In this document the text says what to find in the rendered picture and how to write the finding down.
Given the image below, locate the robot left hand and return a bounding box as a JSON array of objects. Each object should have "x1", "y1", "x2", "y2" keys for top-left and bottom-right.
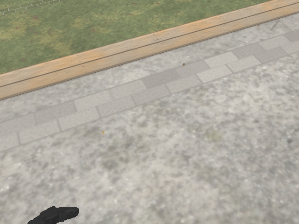
[{"x1": 27, "y1": 206, "x2": 79, "y2": 224}]

